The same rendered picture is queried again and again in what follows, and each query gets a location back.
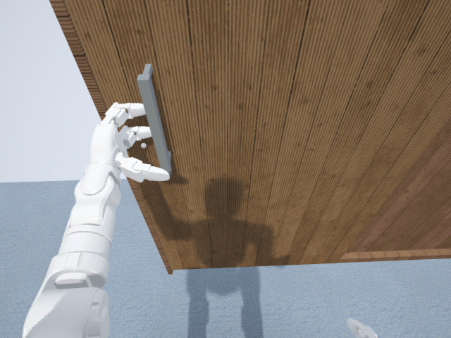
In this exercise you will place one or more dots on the left robot forearm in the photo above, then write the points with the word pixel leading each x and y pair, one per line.
pixel 82 258

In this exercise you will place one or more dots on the robot right hand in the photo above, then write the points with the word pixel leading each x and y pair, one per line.
pixel 360 330

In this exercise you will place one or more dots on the handle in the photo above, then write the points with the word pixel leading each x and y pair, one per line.
pixel 144 82

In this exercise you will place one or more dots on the robot left hand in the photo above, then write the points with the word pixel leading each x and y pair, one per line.
pixel 107 142

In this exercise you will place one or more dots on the left robot upper arm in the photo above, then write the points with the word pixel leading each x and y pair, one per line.
pixel 70 313

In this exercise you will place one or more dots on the wardrobe door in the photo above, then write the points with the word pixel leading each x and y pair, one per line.
pixel 417 214
pixel 289 122

